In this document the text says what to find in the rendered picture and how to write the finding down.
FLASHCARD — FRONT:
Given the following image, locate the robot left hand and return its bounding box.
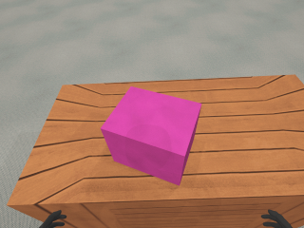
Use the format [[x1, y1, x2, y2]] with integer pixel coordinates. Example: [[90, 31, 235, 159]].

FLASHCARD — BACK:
[[39, 210, 67, 228]]

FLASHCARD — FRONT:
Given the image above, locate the carton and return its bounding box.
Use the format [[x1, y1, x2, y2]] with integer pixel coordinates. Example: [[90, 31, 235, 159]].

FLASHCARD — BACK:
[[101, 86, 202, 186]]

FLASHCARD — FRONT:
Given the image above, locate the robot right hand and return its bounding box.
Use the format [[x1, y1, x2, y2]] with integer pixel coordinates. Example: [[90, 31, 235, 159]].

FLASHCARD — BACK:
[[261, 209, 293, 228]]

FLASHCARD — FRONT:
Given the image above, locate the pedestal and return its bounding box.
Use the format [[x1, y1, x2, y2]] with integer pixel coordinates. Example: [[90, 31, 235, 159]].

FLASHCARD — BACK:
[[7, 74, 304, 228]]

